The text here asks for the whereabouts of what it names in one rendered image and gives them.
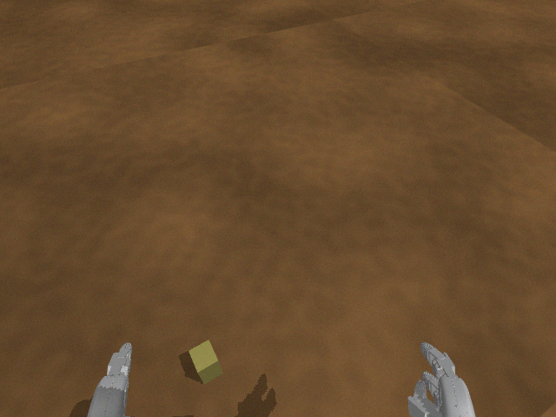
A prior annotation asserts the left robot hand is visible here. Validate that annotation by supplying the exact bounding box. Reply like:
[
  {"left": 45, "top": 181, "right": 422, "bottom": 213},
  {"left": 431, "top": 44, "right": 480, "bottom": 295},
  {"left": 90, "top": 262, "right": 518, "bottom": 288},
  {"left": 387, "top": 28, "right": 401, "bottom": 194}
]
[{"left": 87, "top": 342, "right": 132, "bottom": 417}]

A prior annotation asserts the carton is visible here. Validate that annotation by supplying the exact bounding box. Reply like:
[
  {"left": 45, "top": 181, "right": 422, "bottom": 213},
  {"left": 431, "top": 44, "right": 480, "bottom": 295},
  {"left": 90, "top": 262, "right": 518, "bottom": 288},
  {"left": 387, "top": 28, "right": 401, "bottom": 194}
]
[{"left": 189, "top": 340, "right": 223, "bottom": 384}]

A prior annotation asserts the right robot hand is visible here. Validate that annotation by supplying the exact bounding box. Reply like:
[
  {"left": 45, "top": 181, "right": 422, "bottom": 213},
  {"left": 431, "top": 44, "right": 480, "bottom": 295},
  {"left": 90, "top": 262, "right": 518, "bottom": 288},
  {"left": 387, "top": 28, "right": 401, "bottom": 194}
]
[{"left": 407, "top": 342, "right": 475, "bottom": 417}]

